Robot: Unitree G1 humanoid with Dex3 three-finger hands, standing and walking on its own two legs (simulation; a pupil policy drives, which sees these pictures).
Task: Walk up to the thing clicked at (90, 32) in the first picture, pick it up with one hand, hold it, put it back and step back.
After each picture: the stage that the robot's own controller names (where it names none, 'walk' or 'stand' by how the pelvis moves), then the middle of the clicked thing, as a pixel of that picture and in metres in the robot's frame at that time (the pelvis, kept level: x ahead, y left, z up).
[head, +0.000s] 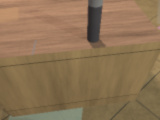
stand; (94, 19) +0.74 -0.05 +0.03
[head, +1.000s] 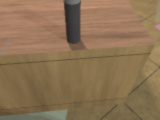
rise first; (72, 18) +0.66 +0.08 +0.07
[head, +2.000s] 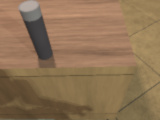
rise first; (38, 33) +0.55 +0.21 +0.06
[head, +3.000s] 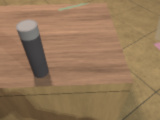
stand; (34, 52) +0.49 +0.20 +0.05
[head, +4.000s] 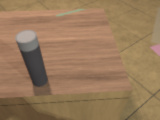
stand; (34, 61) +0.46 +0.21 +0.03
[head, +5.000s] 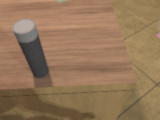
stand; (33, 52) +0.46 +0.20 +0.04
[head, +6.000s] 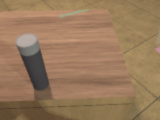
stand; (35, 65) +0.44 +0.20 +0.03
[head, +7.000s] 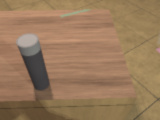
stand; (35, 65) +0.44 +0.20 +0.03
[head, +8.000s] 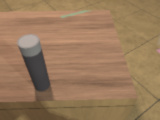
stand; (36, 66) +0.44 +0.19 +0.03
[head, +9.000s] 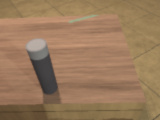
rise first; (44, 69) +0.43 +0.19 +0.03
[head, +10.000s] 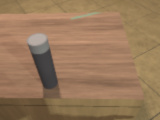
go down; (44, 64) +0.45 +0.19 +0.03
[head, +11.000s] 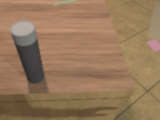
go down; (30, 56) +0.45 +0.17 +0.05
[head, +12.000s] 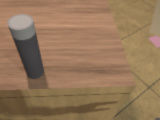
go down; (29, 51) +0.46 +0.18 +0.06
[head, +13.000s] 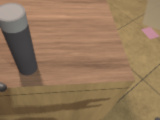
close in; (21, 45) +0.45 +0.18 +0.08
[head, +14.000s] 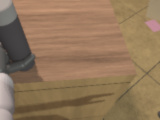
close; (13, 40) +0.45 +0.19 +0.10
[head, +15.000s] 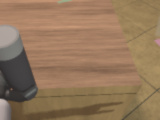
lift; (17, 70) +0.34 +0.19 +0.14
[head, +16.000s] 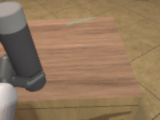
lift; (23, 54) +0.33 +0.17 +0.23
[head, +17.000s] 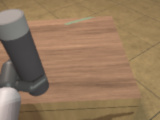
hold; (26, 59) +0.33 +0.16 +0.21
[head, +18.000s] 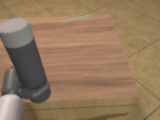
hold; (29, 66) +0.32 +0.16 +0.18
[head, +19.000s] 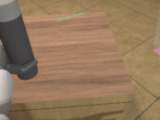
crouch; (16, 43) +0.39 +0.19 +0.21
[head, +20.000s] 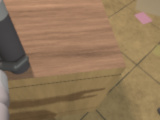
lower; (6, 40) +0.46 +0.19 +0.08
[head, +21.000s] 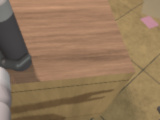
lower; (9, 38) +0.45 +0.19 +0.11
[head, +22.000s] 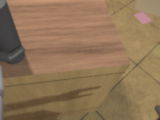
lower; (2, 29) +0.48 +0.19 +0.11
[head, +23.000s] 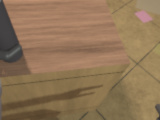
lower; out of the picture +0.48 +0.20 +0.12
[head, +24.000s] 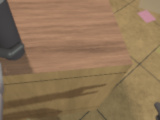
loosen; (1, 25) +0.48 +0.19 +0.12
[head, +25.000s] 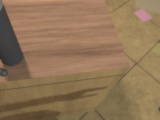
withdraw; out of the picture +0.46 +0.19 +0.11
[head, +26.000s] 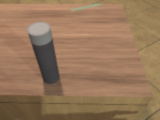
sink last; (46, 56) +0.44 +0.17 +0.07
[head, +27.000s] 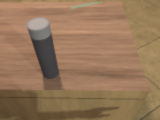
stand; (45, 51) +0.46 +0.18 +0.07
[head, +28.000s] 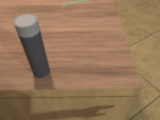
stand; (34, 50) +0.46 +0.19 +0.09
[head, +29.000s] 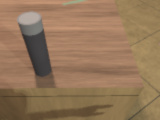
stand; (37, 48) +0.47 +0.18 +0.09
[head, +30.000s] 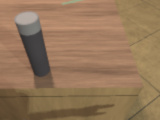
stand; (35, 48) +0.46 +0.19 +0.09
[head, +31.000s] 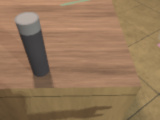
stand; (35, 48) +0.47 +0.19 +0.09
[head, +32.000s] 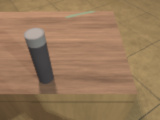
stand; (41, 58) +0.48 +0.19 +0.04
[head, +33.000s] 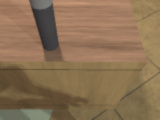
walk; (45, 22) +0.55 +0.15 +0.06
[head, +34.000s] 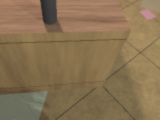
walk; out of the picture +0.71 +0.18 +0.05
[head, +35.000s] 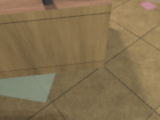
walk; out of the picture +0.99 +0.27 +0.05
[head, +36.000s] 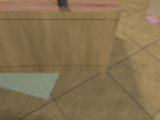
stand; out of the picture +1.07 +0.16 +0.04
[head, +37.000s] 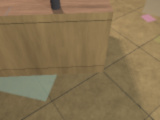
stand; out of the picture +1.08 +0.20 +0.03
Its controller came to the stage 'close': yes
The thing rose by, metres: 0.20
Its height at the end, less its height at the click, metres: +0.00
